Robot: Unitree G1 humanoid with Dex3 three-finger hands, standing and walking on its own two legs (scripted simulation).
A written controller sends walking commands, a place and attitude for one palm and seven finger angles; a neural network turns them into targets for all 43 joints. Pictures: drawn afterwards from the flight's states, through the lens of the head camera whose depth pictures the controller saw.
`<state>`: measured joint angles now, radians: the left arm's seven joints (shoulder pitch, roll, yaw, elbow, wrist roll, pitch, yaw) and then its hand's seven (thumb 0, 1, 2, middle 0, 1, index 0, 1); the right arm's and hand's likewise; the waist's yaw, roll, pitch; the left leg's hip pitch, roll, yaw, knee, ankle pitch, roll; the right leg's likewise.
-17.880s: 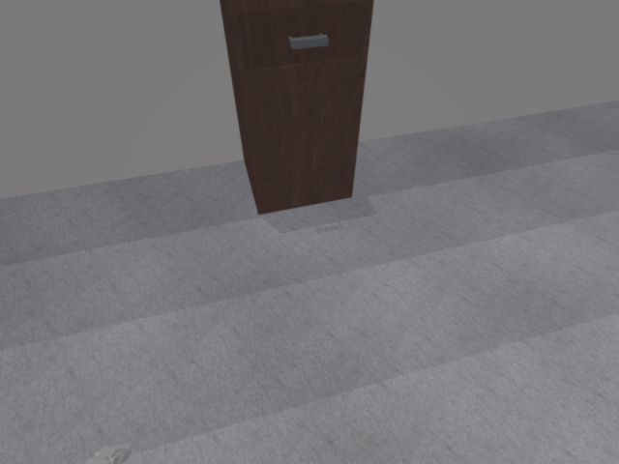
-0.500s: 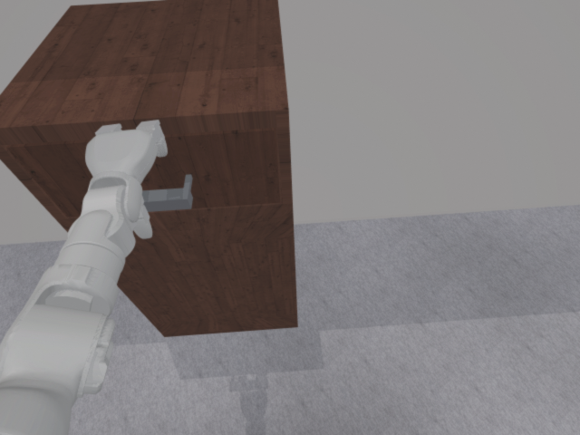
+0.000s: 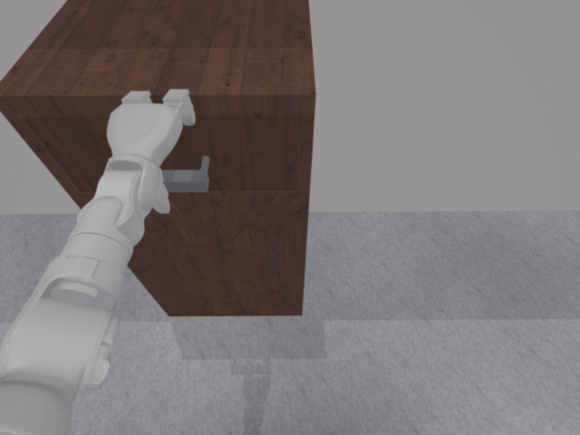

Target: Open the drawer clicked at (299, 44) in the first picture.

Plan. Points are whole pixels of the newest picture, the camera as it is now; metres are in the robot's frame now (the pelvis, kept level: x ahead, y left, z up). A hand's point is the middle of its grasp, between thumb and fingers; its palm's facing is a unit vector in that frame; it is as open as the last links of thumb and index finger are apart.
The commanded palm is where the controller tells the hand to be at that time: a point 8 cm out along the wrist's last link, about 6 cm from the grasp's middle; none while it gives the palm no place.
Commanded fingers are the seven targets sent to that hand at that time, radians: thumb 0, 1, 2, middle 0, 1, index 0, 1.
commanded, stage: move the hooked fingers above the handle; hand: left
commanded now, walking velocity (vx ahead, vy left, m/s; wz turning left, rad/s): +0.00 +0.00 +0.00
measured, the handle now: (172, 171) +0.52 +0.19 +0.03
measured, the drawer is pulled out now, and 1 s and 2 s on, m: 0.00 0.00 0.00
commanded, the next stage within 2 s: none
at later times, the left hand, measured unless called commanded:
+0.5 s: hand (150, 182) +0.45 +0.20 +0.08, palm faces +0.03 -0.04 -1.00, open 13.8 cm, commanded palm +0.46 +0.22 +0.15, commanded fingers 0.00 -0.50 0.30 -0.30 -1.20 -0.30 -1.20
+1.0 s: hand (141, 184) +0.46 +0.22 +0.08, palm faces -0.16 +0.01 -0.99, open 13.8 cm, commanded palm +0.46 +0.22 +0.14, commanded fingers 0.00 -0.50 0.30 -0.30 -1.20 -0.30 -1.20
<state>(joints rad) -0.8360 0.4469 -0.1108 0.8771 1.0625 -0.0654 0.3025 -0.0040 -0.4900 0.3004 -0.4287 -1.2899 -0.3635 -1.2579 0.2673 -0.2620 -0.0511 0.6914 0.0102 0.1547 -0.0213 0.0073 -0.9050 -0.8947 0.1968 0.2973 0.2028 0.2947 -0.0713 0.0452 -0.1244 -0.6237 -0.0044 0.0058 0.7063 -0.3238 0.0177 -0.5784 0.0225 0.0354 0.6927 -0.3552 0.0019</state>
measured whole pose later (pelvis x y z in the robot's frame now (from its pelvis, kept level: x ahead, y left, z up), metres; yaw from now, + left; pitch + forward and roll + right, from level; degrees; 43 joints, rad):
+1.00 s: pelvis -0.03 +0.00 +0.00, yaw -1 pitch +12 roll +0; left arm -0.88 0.56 -0.07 1.05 1.06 -0.07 0.07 0.00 -0.49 0.30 -0.33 -1.21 -0.31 -1.22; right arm 0.34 -0.25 0.00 0.61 0.04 0.14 -0.09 0.01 -0.90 -0.89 0.20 0.30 0.21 0.30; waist -0.12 0.04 -0.09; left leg -0.63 0.01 0.03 0.69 -0.28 0.02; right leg -0.60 0.03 0.05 0.70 -0.32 0.00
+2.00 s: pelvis +0.00 +0.00 +0.00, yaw +0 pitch +14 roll -1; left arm -0.85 0.42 -0.11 0.94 1.06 -0.01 0.26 0.00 -0.49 0.30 -0.43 -1.28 -0.41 -1.30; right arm 0.32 -0.27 -0.06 0.71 0.01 0.16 -0.02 0.01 -0.90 -0.89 0.20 0.30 0.20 0.29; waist -0.08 0.05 -0.14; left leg -0.63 0.00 0.00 0.72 -0.33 0.02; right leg -0.58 0.02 0.03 0.69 -0.36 0.00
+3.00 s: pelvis -0.01 -0.01 -0.01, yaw +0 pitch +15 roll -1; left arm -0.89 0.46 -0.10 1.07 1.09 -0.01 0.23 0.00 -0.49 0.30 -0.32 -1.20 -0.31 -1.27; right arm 0.31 -0.24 -0.03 0.65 0.02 0.15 -0.04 0.01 -0.90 -0.89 0.20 0.30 0.21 0.30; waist -0.11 0.04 -0.14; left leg -0.70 0.00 0.00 0.76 -0.33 0.01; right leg -0.65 0.03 0.03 0.75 -0.36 0.00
